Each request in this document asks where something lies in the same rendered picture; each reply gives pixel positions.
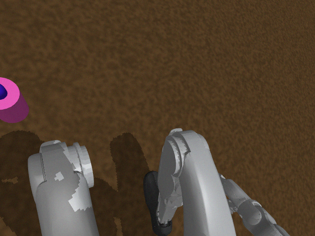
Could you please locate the right robot hand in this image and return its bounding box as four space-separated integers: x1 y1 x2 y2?
219 173 251 214

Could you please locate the right robot arm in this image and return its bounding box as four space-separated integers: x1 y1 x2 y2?
237 200 290 236

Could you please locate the bottle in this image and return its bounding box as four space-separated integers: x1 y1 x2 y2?
0 77 29 123

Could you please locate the right robot foot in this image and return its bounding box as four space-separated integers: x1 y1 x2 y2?
143 171 172 236

